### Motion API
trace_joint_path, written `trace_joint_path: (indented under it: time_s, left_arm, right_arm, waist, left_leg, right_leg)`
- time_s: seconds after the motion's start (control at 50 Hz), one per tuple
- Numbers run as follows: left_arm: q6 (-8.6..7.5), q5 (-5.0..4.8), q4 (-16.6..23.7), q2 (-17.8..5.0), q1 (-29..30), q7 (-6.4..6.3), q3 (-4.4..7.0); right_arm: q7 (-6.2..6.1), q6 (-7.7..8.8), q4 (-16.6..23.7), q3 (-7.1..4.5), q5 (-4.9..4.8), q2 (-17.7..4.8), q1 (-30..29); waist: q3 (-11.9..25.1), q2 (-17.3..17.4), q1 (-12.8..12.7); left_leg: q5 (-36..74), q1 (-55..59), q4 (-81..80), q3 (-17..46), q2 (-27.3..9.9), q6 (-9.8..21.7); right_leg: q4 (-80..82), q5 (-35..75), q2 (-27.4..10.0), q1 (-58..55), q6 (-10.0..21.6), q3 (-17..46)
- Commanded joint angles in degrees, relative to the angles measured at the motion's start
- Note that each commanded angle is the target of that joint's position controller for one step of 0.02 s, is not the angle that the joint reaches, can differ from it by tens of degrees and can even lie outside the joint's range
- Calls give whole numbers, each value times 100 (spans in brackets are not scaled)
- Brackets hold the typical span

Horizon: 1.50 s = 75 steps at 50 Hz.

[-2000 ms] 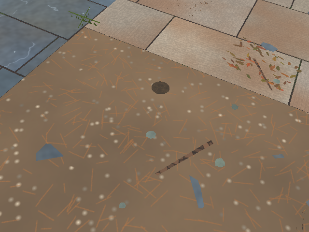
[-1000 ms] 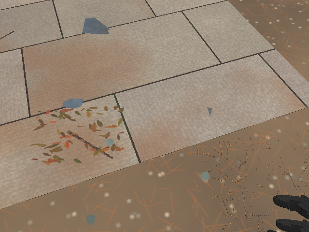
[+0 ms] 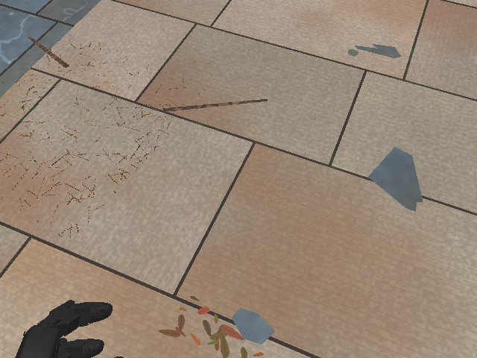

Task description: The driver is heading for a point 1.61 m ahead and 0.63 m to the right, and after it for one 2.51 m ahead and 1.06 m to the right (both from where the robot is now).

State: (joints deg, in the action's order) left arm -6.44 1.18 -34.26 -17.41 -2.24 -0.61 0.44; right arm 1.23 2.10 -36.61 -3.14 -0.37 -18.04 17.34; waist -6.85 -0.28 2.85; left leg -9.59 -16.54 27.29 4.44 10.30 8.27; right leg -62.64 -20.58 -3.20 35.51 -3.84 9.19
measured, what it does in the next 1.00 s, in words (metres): walks ahead, turning right: right foot, then left foot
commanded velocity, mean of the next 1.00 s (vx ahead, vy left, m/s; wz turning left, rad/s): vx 0.09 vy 0.00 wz -0.53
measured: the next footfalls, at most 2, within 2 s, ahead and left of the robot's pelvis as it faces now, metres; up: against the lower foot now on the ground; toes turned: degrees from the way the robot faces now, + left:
right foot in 0.18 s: +0.34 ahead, -0.14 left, +0.00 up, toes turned +7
left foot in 0.58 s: +0.33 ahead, +0.05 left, +0.00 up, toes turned -25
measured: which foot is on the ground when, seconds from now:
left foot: down 0.00-0.22, up 0.24-0.56, down 0.58-1.00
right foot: up 0.00-0.16, down 0.18-0.62, up 0.64-1.00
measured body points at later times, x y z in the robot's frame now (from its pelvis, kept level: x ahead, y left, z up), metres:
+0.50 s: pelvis +0.20 -0.06 +0.00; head +0.25 -0.07 +0.45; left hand +0.36 +0.20 -0.10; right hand +0.34 -0.34 -0.10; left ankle +0.27 +0.08 -0.71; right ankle +0.30 -0.15 -0.73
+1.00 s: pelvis +0.24 -0.05 +0.00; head +0.28 -0.08 +0.45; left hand +0.55 +0.06 -0.08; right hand +0.19 -0.37 -0.10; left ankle +0.30 +0.07 -0.73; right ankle +0.18 -0.17 -0.70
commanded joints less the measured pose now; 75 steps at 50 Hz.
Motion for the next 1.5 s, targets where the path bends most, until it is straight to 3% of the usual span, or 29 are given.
trace_joint_path:
  time_s: [0.02,0.1,0.18,0.2,0.22,0.24,0.26,0.28,0.32,0.36,0.42,0.58,0.6,0.62,0.64,0.68,0.74,0.86,1.02,1.04,1.06,1.08,1.1,1.14,1.16,1.24,1.28,1.34,1.5]
  left_arm:
    - [104,45,71,-404,-647,-13,146]
    - [14,-18,73,-285,-84,185,108]
    - [-76,-29,-167,-687,-668,280,323]
    - [-83,-26,-182,-890,-913,275,389]
    - [-64,89,-28,-1228,-950,258,441]
    - [42,49,4,-1180,-1057,255,467]
    - [131,-78,111,-1076,-1066,253,465]
    - [246,-144,198,-911,-994,227,452]
    - [404,-172,283,-884,-800,127,431]
    - [551,-150,356,-836,-568,55,457]
    - [693,-171,329,-939,-788,-38,573]
    - [953,-301,445,-986,-763,-156,743]
    - [962,-321,468,-847,-844,-150,704]
    - [953,-343,580,-709,-797,-129,667]
    - [887,-325,496,-848,-1182,-67,722]
    - [895,-256,223,-1161,-1382,-25,824]
    - [977,-257,215,-808,-1449,1,682]
    - [919,-286,723,-567,-606,114,482]
    - [1144,-275,732,-680,-807,225,599]
    - [1150,-254,594,-788,-1174,180,689]
    - [1126,-255,463,-1353,-1762,69,905]
    - [1059,-198,614,-2205,-1657,-6,1036]
    - [873,-13,734,-1675,-1581,78,907]
    - [723,-107,596,-1088,-1001,44,686]
    - [737,-194,601,-812,-671,0,576]
    - [671,37,354,-227,-219,-67,264]
    - [639,106,178,-367,-290,-61,296]
    - [732,62,-8,-928,-426,-83,487]
    - [804,-139,-168,-825,-141,-134,584]
  right_arm:
    - [-283,-68,467,-322,-67,-962,-719]
    - [-364,-123,24,-145,-28,-500,1]
    - [-278,-41,-142,-55,168,-350,-273]
    - [-282,-25,-119,-74,184,-381,-191]
    - [-285,-21,-84,-68,183,-387,421]
    - [-251,-63,-78,-41,178,-448,773]
    - [-220,-138,-54,-100,94,-753,535]
    - [-234,-263,34,-130,70,-805,-149]
    - [-274,-403,225,-95,135,-585,-705]
    - [-288,-382,182,-60,107,-357,-703]
    - [-294,-302,50,-51,80,-222,-787]
    - [-197,-52,-233,-218,-12,-478,-691]
    - [-228,-54,-266,-288,37,-705,-587]
    - [-241,-89,-254,-346,193,-1029,-592]
    - [-257,-81,-82,-315,348,-949,-1116]
    - [-372,-76,146,-191,238,-462,-1663]
    - [-456,-151,159,-118,142,-410,-1606]
    - [-371,-292,-14,-266,181,-832,-947]
    - [-89,-172,-111,-451,-156,-995,-1154]
    - [-73,-148,-197,-428,-196,-842,-1065]
    - [-55,-104,-220,-381,-80,-651,-825]
    - [-48,-56,230,-218,250,-257,-970]
    - [-103,-56,220,-273,246,-535,-1444]
    - [-203,-138,44,-306,-14,-672,-1355]
    - [-256,-187,-78,-307,32,-711,-1201]
    - [-180,-294,-479,-143,-11,-322,-468]
    - [-145,-314,-378,-56,-36,-254,-740]
    - [-134,-365,-127,-165,-99,-726,-918]
    - [8,-436,88,-184,-128,-408,-517]
  waist:
    - [1039,-42,-530]
    - [1274,441,112]
    - [1126,494,-268]
    - [1230,162,-334]
    - [1725,-925,-74]
    - [2124,-1682,-23]
    - [2231,-1067,-174]
    - [1893,-306,-379]
    - [1246,22,-320]
    - [979,-405,-141]
    - [1264,-728,-250]
    - [1240,-900,-178]
    - [1358,-541,-180]
    - [1280,692,-249]
    - [1200,1349,-512]
    - [934,700,-621]
    - [690,570,-476]
    - [840,771,78]
    - [1108,932,-292]
    - [1234,667,-502]
    - [1432,-309,-704]
    - [1601,-2148,-390]
    - [2189,-1230,-878]
    - [1608,-578,-548]
    - [1475,-494,-415]
    - [1525,-631,-86]
    - [1224,-767,-305]
    - [783,-828,-497]
    - [911,-581,-283]
  left_leg:
    - [3941,-628,-505,792,-905,543]
    - [2033,-220,-377,805,-1099,170]
    - [2372,517,750,783,-1429,4]
    - [2139,485,1564,464,-1065,-234]
    - [-51,-439,3270,163,-482,-691]
    - [-2630,-1533,4599,2,-80,-1061]
    - [-2509,-1908,5042,431,-312,-1075]
    - [-2154,-2006,5230,444,-442,-1085]
    - [-1636,-1962,4523,475,-614,-1013]
    - [-1482,-1350,3067,245,-584,-973]
    - [-1378,-775,1930,217,-382,-1051]
    - [-172,631,-472,424,-591,-794]
    - [-230,1223,-838,801,-1168,-533]
    - [-553,1483,-1153,1959,-2223,105]
    - [-125,1112,-1286,2521,-2911,449]
    - [210,699,-1109,1551,-2577,229]
    - [902,754,-1037,683,-2306,239]
    - [2005,1706,-937,-69,-2568,506]
    - [2372,1379,-39,-1096,-2877,-95]
    - [2132,993,626,-1389,-2683,-408]
    - [884,-292,1964,-1672,-2203,-892]
    - [-2838,-2480,3585,-1501,-1266,-1425]
    - [-3010,-2657,4423,-262,-1191,-1388]
    - [-2035,-2559,4279,-190,-1489,-1179]
    - [-1670,-2388,3980,-210,-1562,-1204]
    - [-750,-807,2932,-400,-1553,-1369]
    - [-643,-495,2161,-410,-1547,-1340]
    - [-1151,-925,2213,-535,-1491,-1259]
    - [-1281,-772,1389,-902,-1436,-947]
  right_leg:
    - [1575,1310,455,-1164,-205,-743]
    - [2869,3555,430,-1645,-16,-770]
    - [3444,3100,389,-1830,526,-718]
    - [3540,4391,262,-2261,694,-483]
    - [3431,5836,-704,-3451,1568,1084]
    - [3932,5253,-1504,-4212,2366,2911]
    - [4242,3218,-1552,-4159,2365,3542]
    - [4313,1612,-1243,-3687,2045,3168]
    - [4696,120,-791,-2518,1669,2725]
    - [4872,-81,-163,-1882,1276,2078]
    - [4816,235,-4,-2022,1314,2033]
    - [4644,-636,271,-1785,947,2581]
    - [4170,-1147,546,-1327,724,2274]
    - [2964,-1560,1095,-422,514,1268]
    - [1379,-1173,1257,-225,289,507]
    - [243,-416,834,-157,46,151]
    - [-826,13,472,293,-173,-310]
    - [464,153,-193,411,-414,-851]
    - [2874,516,63,-1498,292,-1435]
    - [3512,1135,224,-2274,529,-1381]
    - [3886,3109,-163,-3715,949,-420]
    - [3750,4963,-1658,-4686,2131,2118]
    - [3968,4545,-1953,-4401,2594,2254]
    - [4020,3699,-1411,-3712,1971,953]
    - [4003,3581,-1216,-3436,1740,614]
    - [4183,3582,-748,-2534,1543,-545]
    - [4315,2945,-802,-2376,1545,-669]
    - [4458,2223,-1269,-2456,1806,-290]
    - [3777,3387,-1600,-3099,1530,-655]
